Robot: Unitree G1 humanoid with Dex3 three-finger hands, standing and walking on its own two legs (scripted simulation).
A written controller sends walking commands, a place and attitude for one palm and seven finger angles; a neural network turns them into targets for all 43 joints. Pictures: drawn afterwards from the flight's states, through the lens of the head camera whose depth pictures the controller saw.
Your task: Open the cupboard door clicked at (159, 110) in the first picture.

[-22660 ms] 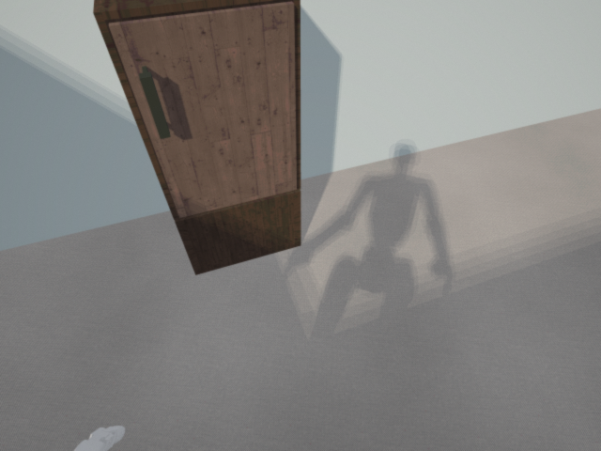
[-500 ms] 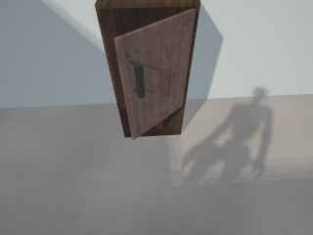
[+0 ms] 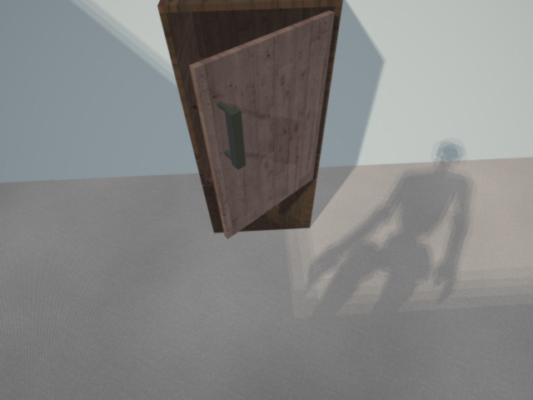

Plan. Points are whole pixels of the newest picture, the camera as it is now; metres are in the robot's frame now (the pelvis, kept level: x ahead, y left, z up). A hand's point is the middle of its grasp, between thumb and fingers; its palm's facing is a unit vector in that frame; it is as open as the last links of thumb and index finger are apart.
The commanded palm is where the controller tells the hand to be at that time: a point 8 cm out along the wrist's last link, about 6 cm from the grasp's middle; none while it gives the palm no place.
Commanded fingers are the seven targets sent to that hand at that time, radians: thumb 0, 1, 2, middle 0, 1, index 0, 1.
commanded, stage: look to check the result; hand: left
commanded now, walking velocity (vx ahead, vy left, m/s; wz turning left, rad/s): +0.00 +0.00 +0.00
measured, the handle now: (230, 135) +0.66 +0.13 +0.00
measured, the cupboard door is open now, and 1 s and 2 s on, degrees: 38 38 38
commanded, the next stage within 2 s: walk to a spot facing it in 0.06 s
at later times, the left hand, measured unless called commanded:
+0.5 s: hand out of the picture +0.07 +0.20 -0.18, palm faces -0.09 -0.96 -0.25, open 7.4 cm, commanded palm none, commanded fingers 0.00 0.90 0.90 -0.20 -0.30 -0.20 -0.30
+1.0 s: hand out of the picture +0.10 +0.16 -0.18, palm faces -0.31 -0.92 -0.25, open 7.4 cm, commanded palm none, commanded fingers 0.00 0.90 0.90 -0.20 -0.30 -0.20 -0.30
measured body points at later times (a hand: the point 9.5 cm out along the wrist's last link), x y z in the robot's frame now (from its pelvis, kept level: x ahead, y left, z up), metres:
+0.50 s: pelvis +0.00 +0.00 -0.01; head +0.03 -0.01 +0.44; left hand +0.07 +0.25 -0.16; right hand +0.01 -0.25 -0.17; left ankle +0.00 +0.12 -0.75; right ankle +0.00 -0.08 -0.75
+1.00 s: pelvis +0.00 -0.02 -0.01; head +0.06 -0.04 +0.44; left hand +0.12 +0.21 -0.16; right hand +0.03 -0.30 -0.14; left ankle +0.04 +0.13 -0.71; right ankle -0.03 -0.12 -0.75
